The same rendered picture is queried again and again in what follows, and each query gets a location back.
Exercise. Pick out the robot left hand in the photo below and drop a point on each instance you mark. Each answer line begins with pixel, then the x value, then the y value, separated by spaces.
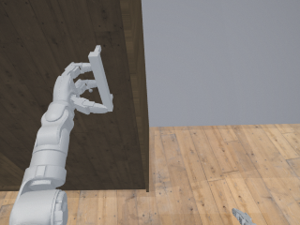
pixel 65 88

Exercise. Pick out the wardrobe door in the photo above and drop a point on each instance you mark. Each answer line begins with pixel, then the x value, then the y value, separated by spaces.
pixel 10 174
pixel 38 40

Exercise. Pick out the robot left upper arm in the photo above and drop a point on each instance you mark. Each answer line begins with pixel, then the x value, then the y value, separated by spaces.
pixel 41 207

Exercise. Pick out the handle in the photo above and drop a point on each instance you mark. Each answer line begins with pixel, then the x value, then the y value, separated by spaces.
pixel 100 77

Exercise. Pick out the robot right hand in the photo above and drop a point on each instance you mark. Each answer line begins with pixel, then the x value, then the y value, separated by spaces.
pixel 243 218

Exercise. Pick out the left robot forearm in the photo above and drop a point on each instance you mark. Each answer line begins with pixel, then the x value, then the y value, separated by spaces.
pixel 47 167

